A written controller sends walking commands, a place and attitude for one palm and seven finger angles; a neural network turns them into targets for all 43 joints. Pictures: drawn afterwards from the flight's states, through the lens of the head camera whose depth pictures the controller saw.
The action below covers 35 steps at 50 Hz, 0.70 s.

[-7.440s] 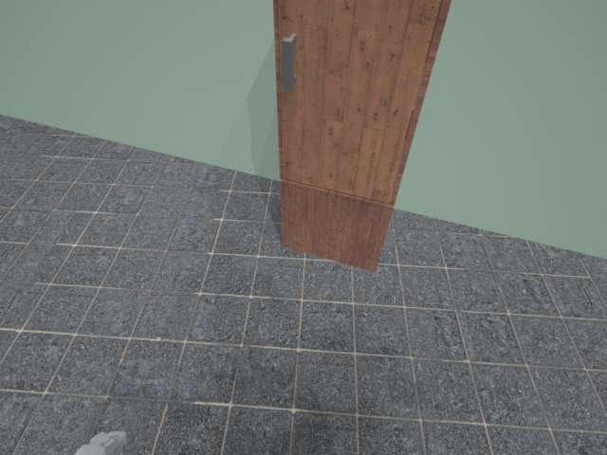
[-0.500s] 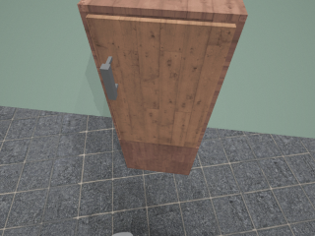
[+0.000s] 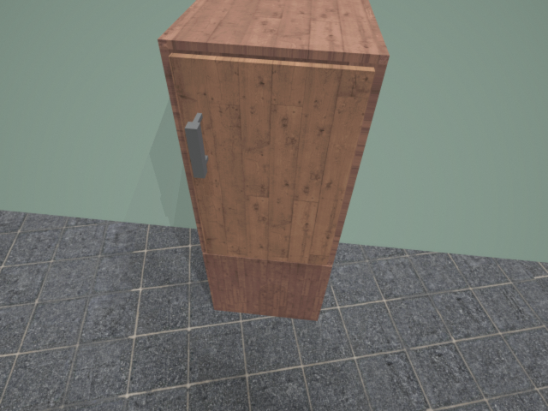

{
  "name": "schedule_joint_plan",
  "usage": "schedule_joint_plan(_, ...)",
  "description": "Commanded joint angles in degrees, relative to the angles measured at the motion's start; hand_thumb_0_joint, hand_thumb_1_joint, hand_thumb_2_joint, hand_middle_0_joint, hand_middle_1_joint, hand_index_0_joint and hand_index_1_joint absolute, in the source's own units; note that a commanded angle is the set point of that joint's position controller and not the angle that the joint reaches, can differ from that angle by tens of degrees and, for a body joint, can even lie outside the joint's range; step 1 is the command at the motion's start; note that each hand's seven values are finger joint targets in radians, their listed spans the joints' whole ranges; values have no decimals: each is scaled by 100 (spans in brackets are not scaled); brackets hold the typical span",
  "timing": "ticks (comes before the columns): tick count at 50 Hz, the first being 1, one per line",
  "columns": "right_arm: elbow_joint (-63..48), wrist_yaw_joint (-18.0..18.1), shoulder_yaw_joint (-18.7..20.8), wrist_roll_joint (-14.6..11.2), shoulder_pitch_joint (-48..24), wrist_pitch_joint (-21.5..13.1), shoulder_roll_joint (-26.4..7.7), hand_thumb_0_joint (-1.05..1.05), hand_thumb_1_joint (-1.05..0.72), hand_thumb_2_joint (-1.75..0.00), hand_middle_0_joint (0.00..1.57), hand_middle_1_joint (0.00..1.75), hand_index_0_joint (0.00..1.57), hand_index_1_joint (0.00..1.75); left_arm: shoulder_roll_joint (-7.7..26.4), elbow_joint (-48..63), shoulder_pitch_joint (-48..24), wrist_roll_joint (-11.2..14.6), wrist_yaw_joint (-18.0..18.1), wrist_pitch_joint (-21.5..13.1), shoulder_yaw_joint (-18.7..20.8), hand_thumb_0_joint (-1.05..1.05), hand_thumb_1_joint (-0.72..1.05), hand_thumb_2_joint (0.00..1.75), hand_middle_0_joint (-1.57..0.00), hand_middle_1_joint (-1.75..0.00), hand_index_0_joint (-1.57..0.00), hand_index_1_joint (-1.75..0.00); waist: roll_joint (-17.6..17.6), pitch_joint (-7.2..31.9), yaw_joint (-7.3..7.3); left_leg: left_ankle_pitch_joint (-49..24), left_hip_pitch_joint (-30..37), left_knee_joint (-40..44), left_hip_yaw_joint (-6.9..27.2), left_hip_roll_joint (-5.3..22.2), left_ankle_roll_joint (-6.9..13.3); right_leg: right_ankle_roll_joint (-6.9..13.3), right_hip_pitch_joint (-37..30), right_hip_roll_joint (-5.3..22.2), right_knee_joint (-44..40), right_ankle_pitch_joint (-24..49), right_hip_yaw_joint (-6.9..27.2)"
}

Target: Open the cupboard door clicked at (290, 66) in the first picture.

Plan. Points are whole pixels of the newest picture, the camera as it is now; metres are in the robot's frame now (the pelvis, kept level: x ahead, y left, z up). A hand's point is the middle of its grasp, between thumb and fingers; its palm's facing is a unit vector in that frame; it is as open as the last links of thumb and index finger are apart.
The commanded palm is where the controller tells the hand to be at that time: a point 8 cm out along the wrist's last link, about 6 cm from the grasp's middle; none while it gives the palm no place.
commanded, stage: come to a stop and stand still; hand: left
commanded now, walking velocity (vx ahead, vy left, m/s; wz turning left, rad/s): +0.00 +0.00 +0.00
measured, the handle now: (199, 145) +0.60 +0.20 +0.07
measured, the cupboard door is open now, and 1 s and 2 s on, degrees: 0 0 0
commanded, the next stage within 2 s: look again from close up in 0.70 s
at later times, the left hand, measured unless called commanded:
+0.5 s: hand out of the picture -0.02 +0.20 -0.18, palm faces +0.04 -0.99 -0.17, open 7.4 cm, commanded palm none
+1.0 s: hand out of the picture -0.01 +0.21 -0.17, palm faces +0.03 -0.99 -0.16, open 7.4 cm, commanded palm none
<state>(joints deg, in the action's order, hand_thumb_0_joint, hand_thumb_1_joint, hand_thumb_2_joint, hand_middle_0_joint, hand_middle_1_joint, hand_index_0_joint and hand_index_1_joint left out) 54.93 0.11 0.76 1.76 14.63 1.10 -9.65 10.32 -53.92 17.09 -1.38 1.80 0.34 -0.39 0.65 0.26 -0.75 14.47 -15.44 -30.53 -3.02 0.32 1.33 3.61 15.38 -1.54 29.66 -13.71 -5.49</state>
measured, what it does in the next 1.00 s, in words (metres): stands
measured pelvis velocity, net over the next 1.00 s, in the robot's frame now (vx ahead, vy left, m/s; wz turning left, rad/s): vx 0.00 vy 0.05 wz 0.01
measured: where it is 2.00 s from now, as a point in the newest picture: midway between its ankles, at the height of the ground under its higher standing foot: outside the picture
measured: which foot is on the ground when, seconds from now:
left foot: down 0.00-1.00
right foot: down 0.00-1.00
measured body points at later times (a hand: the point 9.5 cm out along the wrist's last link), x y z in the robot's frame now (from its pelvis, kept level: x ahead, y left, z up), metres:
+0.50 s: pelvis -0.02 +0.03 +0.00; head -0.03 +0.04 +0.45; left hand -0.02 +0.26 -0.16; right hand -0.04 -0.18 -0.15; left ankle +0.04 +0.11 -0.73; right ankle +0.04 -0.07 -0.73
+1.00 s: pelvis +0.00 +0.05 +0.00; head +0.01 +0.06 +0.45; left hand -0.01 +0.26 -0.16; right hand +0.01 -0.18 -0.15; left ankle +0.04 +0.11 -0.73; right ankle +0.04 -0.07 -0.73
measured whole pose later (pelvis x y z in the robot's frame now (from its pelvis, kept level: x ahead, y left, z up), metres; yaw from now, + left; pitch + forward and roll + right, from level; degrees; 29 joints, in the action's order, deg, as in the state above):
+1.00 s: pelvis +0.00 +0.05 +0.00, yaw +1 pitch -1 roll +0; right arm 62.3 0.7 -0.5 1.1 17.2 -0.6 -8.6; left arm 9.3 -61.9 19.6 -1.4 1.4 -0.6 -0.8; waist 1.4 -0.1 -0.6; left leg 10.4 -14.5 -25.1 -3.9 -3.6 4.8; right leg 0.4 15.1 0.8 26.2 -10.5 -2.2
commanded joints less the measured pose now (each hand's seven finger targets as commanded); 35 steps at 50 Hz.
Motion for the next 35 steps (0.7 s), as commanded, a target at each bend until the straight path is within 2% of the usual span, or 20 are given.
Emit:
schedule_joint_plan(1, -157, 31, 72, 7, 439, -91, -528, 0, -90, -90, 20, 30, 20, 30, 806, 315, 42, 22, 33, -76, 248, 0, 90, 90, -20, -30, -20, -30, 182, -475, 152, 1088, -346, 574, 426, 234, 137, 13, 534, 858, -1440, -2223, 1350)
schedule_joint_plan(4, -27, 41, 42, 4, 626, -135, -523, 0, -90, -90, 20, 30, 20, 30, 757, 267, -1, 42, 15, -89, 245, 0, 90, 90, -20, -30, -20, -30, 4, -322, 179, 1018, -336, 792, 566, 288, 172, -33, 343, 737, -1226, -1781, 1160)
schedule_joint_plan(7, 48, 62, 17, 1, 535, -191, -585, 0, -90, -90, 20, 30, 20, 30, 700, 143, 121, 55, -10, -94, 219, 0, 90, 90, -20, -30, -20, -30, -347, -301, 44, 1344, -758, 1138, 798, 463, 205, -34, -96, 664, -988, -1531, 1043)
schedule_joint_plan(9, 98, 76, 11, -5, 541, -194, -609, 0, -90, -90, 20, 30, 20, 30, 657, 91, 173, 43, -14, -78, 221, 0, 90, 90, -20, -30, -20, -30, -309, -437, -6, 1666, -1088, 1299, 948, 524, 230, -45, -262, 604, -906, -1548, 992)
schedule_joint_plan(11, 172, 79, 7, -4, 561, -175, -615, 0, -90, -90, 20, 30, 20, 30, 633, -11, 251, 42, -26, -64, 208, 0, 90, 90, -20, -30, -20, -30, -327, -520, -23, 1771, -1196, 1291, 933, 497, 217, -39, -235, 627, -902, -1656, 1022)
schedule_joint_plan(13, 249, 95, -3, -9, 673, -173, -558, 0, -90, -90, 20, 30, 20, 30, 595, -65, 250, 49, -23, -61, 209, 0, 90, 90, -20, -30, -20, -30, -223, -507, 3, 1660, -1142, 1323, 988, 510, 228, -35, -254, 601, -843, -1519, 979)
schedule_joint_plan(17, 350, 122, 13, -16, 689, -166, -597, 0, -90, -90, 20, 30, 20, 30, 453, -203, 312, 49, -42, -44, 188, 0, 90, 90, -20, -30, -20, -30, -374, -433, 5, 1957, -1177, 1508, 1142, 593, 262, -94, -331, 499, -614, -1287, 831)
schedule_joint_plan(19, 376, 138, 27, -36, 646, -188, -607, 0, -90, -90, 20, 30, 20, 30, 389, -254, 365, 40, -40, -49, 175, 0, 90, 90, -20, -30, -20, -30, -451, -301, -10, 1937, -1076, 1630, 1255, 672, 296, -128, -427, 430, -446, -952, 709)
schedule_joint_plan(20, 385, 144, 27, -46, 631, -200, -591, 0, -90, -90, 20, 30, 20, 30, 362, -290, 353, 37, -35, -60, 165, 0, 90, 90, -20, -30, -20, -30, -363, -307, -9, 1867, -1060, 1645, 1293, 699, 311, -123, -460, 432, -428, -806, 726)
schedule_joint_plan(22, 386, 149, 27, -54, 593, -211, -563, 0, -90, -90, 20, 30, 20, 30, 304, -344, 389, 32, -31, -82, 146, 0, 90, 90, -20, -30, -20, -30, -235, -338, -3, 1818, -1038, 1585, 1234, 671, 294, -108, -463, 509, -574, -820, 808)
schedule_joint_plan(24, 402, 141, 13, -55, 576, -224, -519, 0, -90, -90, 20, 30, 20, 30, 327, -366, 398, 32, -18, -97, 134, 0, 90, 90, -20, -30, -20, -30, -299, -463, 13, 1722, -954, 1573, 1180, 635, 274, -70, -308, 568, -679, -891, 892)
schedule_joint_plan(27, 420, 120, 17, -55, 598, -193, -470, 0, -90, -90, 20, 30, 20, 30, 345, -412, 438, 22, 6, -119, 119, 0, 90, 90, -20, -30, -20, -30, 10, -626, 73, 1604, -784, 1369, 1031, 519, 221, -34, 115, 676, -975, -1419, 1130)
schedule_joint_plan(30, 438, 106, 11, -52, 640, -166, -434, 0, -90, -90, 20, 30, 20, 30, 353, -404, 420, 17, 19, -122, 112, 0, 90, 90, -20, -30, -20, -30, 157, -781, 126, 1476, -629, 1240, 933, 466, 198, -45, 490, 696, -1108, -1671, 1211)
schedule_joint_plan(32, 464, 105, 11, -48, 645, -164, -429, 0, -90, -90, 20, 30, 20, 30, 336, -422, 454, 16, 18, -119, 113, 0, 90, 90, -20, -30, -20, -30, 159, -779, 142, 1430, -533, 1254, 931, 468, 200, -60, 594, 679, -1107, -1654, 1210)
schedule_joint_plan(35, 437, 118, 17, -51, 570, -199, -485, 0, -90, -90, 20, 30, 20, 30, 306, -446, 532, 17, 8, -132, 112, 0, 90, 90, -20, -30, -20, -30, -75, -547, 115, 1428, -520, 1365, 1001, 529, 220, -86, 348, 611, -940, -1261, 1132)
